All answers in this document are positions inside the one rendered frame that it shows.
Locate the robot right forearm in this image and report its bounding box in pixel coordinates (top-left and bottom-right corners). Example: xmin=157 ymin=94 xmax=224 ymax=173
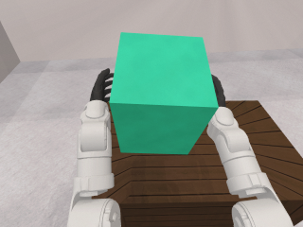
xmin=206 ymin=107 xmax=294 ymax=227

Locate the left robot hand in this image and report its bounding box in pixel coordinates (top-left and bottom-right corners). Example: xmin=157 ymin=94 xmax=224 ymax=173
xmin=90 ymin=68 xmax=115 ymax=103

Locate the left robot upper arm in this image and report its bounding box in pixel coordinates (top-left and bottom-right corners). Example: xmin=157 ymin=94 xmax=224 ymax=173
xmin=67 ymin=198 xmax=121 ymax=227

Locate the right robot upper arm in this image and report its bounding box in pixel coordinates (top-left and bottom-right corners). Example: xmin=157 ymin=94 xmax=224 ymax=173
xmin=231 ymin=198 xmax=293 ymax=227

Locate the right robot hand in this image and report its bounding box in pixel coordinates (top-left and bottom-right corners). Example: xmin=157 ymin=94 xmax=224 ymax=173
xmin=211 ymin=74 xmax=226 ymax=108

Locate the robot left forearm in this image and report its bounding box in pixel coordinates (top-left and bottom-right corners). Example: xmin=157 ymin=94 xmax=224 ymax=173
xmin=67 ymin=100 xmax=115 ymax=227

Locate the pedestal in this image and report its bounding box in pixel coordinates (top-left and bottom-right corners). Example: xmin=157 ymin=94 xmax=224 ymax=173
xmin=91 ymin=100 xmax=303 ymax=227

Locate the carton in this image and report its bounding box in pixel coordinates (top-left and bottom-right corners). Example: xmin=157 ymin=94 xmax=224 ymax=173
xmin=109 ymin=32 xmax=219 ymax=155

